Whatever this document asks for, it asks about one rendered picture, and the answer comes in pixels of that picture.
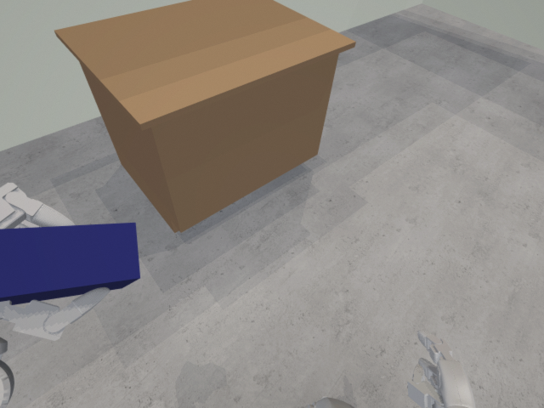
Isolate robot right hand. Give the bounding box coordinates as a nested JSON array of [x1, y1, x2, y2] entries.
[[407, 329, 476, 408]]

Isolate table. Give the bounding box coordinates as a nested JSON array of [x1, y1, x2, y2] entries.
[[54, 0, 356, 233]]

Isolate robot left hand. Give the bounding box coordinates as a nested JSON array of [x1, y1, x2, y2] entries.
[[0, 183, 111, 341]]

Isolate sponge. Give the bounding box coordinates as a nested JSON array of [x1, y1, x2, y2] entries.
[[0, 223, 140, 305]]

